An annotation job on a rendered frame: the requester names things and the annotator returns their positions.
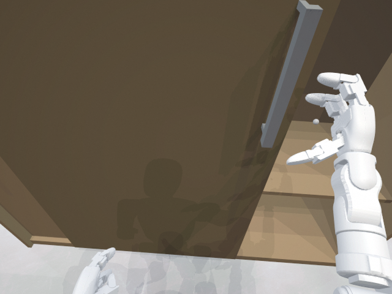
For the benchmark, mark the right robot hand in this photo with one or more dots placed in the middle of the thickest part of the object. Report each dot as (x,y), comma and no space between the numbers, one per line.
(356,120)

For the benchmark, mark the handle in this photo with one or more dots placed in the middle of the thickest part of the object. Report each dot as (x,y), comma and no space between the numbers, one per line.
(302,37)

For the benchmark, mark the wardrobe door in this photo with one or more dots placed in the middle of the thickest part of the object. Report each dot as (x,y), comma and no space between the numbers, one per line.
(136,124)
(23,207)

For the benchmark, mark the left robot hand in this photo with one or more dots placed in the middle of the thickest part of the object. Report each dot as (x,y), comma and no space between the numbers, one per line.
(91,281)

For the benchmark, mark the robot right forearm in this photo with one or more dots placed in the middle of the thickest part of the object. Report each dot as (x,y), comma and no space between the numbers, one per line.
(363,256)

